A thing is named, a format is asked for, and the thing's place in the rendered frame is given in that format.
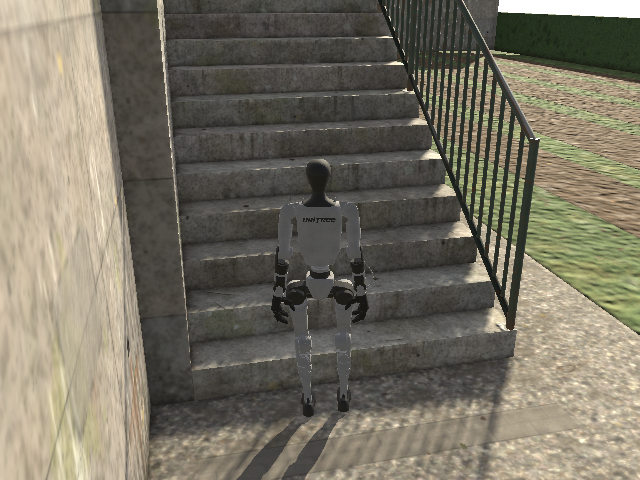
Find left robot forearm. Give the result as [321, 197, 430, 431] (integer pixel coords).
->
[272, 245, 289, 297]

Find left robot upper arm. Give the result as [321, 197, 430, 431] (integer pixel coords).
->
[278, 202, 298, 260]

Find right robot forearm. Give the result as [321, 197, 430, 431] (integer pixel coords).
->
[350, 244, 367, 296]

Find right robot upper arm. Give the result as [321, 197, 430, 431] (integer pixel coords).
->
[340, 202, 361, 259]

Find robot left hand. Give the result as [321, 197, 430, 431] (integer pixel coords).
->
[271, 295, 295, 324]

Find robot right hand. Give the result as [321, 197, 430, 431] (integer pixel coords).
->
[345, 293, 369, 323]

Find right robot foot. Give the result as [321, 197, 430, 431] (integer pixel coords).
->
[337, 387, 351, 412]

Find humanoid robot head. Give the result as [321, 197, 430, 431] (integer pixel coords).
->
[302, 159, 336, 207]

